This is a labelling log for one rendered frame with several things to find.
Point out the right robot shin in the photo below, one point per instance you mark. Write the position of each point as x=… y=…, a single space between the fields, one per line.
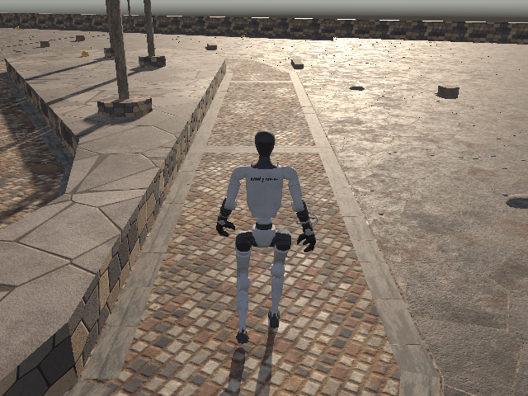
x=276 y=291

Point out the left robot hand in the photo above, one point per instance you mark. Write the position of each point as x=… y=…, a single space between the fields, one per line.
x=220 y=230

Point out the robot right upper arm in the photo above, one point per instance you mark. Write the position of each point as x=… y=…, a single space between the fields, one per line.
x=290 y=174

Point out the left robot foot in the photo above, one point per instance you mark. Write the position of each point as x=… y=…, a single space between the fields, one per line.
x=242 y=337

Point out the robot left upper arm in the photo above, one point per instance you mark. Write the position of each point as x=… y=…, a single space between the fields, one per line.
x=238 y=173

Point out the robot right forearm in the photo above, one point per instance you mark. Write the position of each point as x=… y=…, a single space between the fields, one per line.
x=305 y=220

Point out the robot left forearm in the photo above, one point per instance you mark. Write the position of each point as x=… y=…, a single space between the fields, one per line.
x=223 y=214

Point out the right robot hand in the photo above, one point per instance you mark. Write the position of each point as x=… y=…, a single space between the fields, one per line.
x=309 y=239

